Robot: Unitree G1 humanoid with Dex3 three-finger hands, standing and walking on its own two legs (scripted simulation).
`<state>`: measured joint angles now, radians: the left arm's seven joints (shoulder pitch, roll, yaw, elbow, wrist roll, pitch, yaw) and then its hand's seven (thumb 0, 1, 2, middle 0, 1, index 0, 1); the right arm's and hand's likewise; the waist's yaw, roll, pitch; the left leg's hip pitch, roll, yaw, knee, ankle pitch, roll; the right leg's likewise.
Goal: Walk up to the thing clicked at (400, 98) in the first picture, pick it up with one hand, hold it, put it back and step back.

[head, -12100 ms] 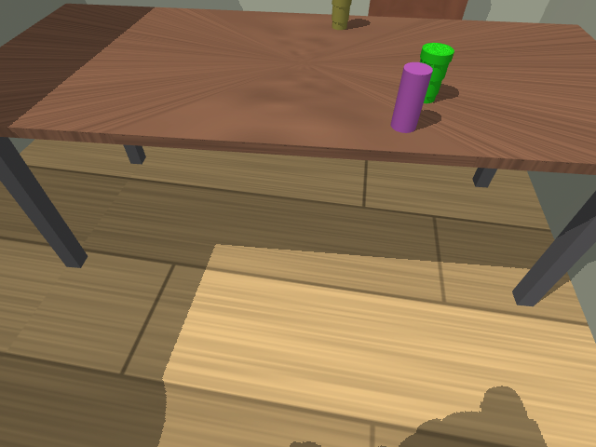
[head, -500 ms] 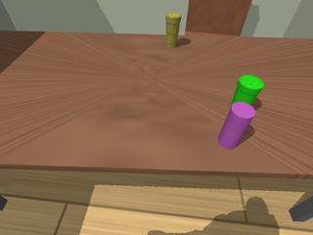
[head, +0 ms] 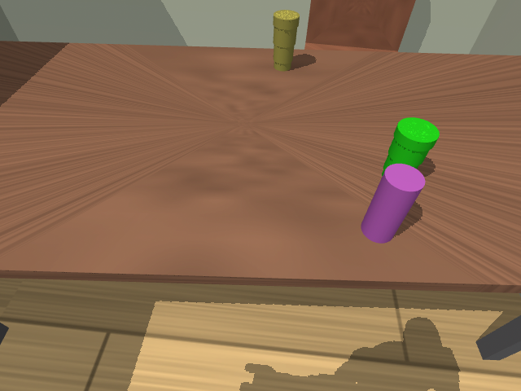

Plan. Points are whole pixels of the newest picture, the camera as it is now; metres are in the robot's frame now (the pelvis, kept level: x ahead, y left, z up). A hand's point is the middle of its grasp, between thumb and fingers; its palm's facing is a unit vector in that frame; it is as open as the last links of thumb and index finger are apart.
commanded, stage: rise first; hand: right
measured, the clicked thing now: (389, 205) +0.44 -0.23 +0.02
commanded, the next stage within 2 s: go down in 1.62 s
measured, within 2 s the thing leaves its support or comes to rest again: neither
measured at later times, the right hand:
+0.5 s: hand (452, 368) +0.19 -0.27 -0.03, palm faces +0.30 +0.88 -0.37, open 16.5 cm
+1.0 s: hand (491, 355) +0.18 -0.27 +0.05, palm faces +0.36 +0.85 -0.40, open 17.5 cm
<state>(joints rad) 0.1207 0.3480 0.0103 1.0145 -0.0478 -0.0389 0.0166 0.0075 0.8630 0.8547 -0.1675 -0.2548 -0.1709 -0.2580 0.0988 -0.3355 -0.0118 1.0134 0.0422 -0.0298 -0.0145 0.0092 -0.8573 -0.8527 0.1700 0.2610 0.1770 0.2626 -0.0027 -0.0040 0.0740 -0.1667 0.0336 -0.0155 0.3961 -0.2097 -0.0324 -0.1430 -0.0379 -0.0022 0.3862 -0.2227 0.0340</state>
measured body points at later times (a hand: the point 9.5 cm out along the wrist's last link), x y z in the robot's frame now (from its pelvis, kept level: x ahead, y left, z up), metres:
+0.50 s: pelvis +0.01 +0.00 +0.00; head +0.02 +0.01 +0.45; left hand +0.19 +0.25 -0.08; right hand +0.17 -0.31 -0.01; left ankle +0.00 +0.14 -0.74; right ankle -0.01 -0.14 -0.74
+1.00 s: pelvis +0.01 +0.00 +0.00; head +0.00 +0.02 +0.45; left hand +0.18 +0.26 -0.08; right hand +0.16 -0.32 +0.07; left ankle +0.00 +0.14 -0.74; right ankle -0.01 -0.14 -0.74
